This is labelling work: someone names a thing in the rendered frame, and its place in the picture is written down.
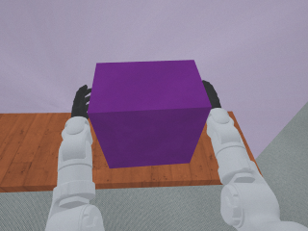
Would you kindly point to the right robot upper arm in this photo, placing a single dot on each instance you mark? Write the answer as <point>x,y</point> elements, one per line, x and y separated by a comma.
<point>253,207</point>

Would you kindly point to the robot left hand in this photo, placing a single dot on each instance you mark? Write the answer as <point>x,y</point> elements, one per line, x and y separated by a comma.
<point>79,107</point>

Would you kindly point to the robot right hand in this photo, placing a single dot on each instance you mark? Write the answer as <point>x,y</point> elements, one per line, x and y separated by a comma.
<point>212,95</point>

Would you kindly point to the left robot upper arm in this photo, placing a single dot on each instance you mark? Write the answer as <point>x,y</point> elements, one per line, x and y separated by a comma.
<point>82,218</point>

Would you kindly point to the carton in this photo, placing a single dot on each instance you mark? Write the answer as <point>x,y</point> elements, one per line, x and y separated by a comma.
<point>148,113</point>

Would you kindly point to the table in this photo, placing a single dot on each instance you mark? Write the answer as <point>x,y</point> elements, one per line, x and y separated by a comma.
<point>29,155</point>

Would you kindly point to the robot right forearm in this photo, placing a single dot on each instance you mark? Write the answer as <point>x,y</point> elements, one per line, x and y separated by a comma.
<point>234,165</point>

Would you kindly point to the robot left forearm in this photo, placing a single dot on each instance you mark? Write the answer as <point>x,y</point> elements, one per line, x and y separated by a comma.
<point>74,182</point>

